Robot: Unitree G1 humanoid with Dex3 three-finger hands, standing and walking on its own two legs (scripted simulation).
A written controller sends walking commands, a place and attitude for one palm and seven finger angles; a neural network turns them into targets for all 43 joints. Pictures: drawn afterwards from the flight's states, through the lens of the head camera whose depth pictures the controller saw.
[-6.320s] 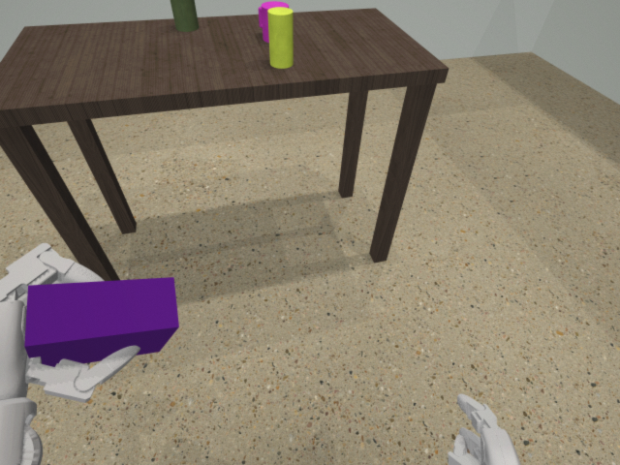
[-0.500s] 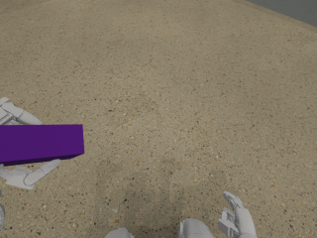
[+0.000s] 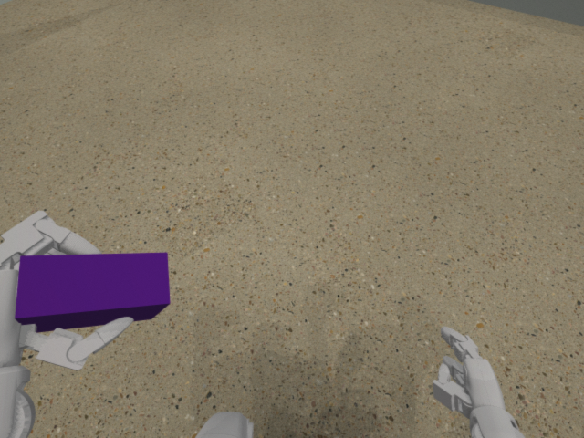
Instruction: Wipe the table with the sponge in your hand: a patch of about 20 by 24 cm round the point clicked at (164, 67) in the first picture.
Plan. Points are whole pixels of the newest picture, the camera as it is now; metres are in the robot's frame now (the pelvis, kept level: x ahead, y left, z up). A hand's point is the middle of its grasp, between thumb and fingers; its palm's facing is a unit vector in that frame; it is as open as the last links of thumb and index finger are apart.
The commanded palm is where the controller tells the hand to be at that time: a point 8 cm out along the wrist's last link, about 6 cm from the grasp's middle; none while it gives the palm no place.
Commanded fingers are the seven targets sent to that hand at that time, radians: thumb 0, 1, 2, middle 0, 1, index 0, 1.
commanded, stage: turn to face it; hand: left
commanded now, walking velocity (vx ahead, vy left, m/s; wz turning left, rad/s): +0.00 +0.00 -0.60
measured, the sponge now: (118, 291) +0.24 +0.18 +0.15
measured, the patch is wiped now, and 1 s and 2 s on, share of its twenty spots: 0.00 0.00 0.00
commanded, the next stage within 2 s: none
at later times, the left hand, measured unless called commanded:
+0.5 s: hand (81, 310) +0.21 +0.20 +0.17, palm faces +0.12 -0.88 -0.47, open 9.7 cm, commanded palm +0.17 +0.25 +0.18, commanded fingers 0.00 0.10 1.30 -1.20 -1.60 -1.20 -1.60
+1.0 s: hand (235, 356) +0.17 +0.05 +0.18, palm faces -0.24 -0.77 -0.59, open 9.7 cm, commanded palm +0.15 +0.13 +0.18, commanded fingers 0.00 0.10 1.30 -1.20 -1.60 -1.20 -1.60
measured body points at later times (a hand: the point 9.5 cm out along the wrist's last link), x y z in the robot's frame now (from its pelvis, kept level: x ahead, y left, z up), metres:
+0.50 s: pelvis -0.06 +0.03 -0.01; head -0.02 +0.03 +0.44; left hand +0.20 +0.24 +0.20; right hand +0.06 -0.23 -0.09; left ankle -0.03 +0.16 -0.74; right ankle -0.02 -0.05 -0.69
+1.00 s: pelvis -0.14 +0.00 -0.01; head -0.07 -0.04 +0.44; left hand +0.18 +0.10 +0.21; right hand -0.16 -0.32 -0.09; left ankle -0.06 +0.10 -0.71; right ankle -0.15 -0.11 -0.74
